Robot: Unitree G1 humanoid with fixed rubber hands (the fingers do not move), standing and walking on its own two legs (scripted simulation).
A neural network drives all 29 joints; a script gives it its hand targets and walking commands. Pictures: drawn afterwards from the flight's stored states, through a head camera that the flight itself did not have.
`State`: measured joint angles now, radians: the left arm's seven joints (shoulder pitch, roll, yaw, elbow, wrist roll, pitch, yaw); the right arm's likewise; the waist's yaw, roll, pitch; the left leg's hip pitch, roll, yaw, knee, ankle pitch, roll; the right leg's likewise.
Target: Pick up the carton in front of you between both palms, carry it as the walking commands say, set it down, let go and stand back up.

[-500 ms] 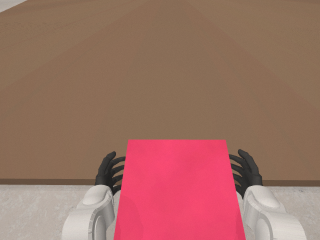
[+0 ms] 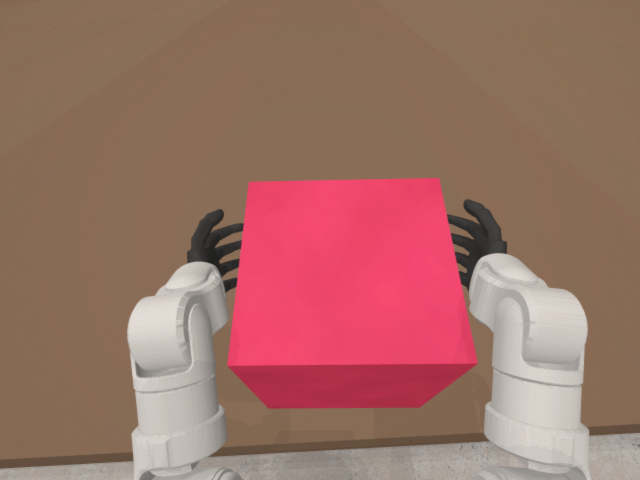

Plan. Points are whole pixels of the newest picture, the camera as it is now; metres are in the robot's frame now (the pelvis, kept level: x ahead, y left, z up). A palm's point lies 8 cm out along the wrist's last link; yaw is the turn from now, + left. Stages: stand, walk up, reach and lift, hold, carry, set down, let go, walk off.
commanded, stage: carry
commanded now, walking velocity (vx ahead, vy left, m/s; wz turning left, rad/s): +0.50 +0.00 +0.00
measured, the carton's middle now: (343, 307) +0.33 -0.01 +0.07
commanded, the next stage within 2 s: none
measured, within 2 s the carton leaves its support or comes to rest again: neither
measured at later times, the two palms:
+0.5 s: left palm (251, 118) +0.67 +0.13 +0.14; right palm (426, 111) +0.67 -0.17 +0.14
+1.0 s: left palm out of the picture +1.03 +0.16 +0.25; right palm out of the picture +1.02 -0.14 +0.27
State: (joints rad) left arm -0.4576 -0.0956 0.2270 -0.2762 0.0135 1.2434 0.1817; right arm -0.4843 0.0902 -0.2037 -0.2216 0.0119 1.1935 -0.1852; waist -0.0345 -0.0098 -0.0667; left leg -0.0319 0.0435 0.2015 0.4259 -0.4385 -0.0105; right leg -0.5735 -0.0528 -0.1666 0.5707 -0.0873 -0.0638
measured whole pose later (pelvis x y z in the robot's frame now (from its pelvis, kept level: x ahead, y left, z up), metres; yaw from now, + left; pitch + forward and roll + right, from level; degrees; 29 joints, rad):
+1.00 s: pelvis +0.68 +0.02 +0.10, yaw +0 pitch +6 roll -3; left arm -0.60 -0.10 0.27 -0.26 0.02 1.23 0.19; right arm -0.63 0.08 -0.28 -0.19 0.03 1.17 -0.18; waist -0.05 -0.01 -0.05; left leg -0.10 -0.08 0.06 0.35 -0.35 0.14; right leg -0.79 -0.03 -0.10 0.88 -0.11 -0.06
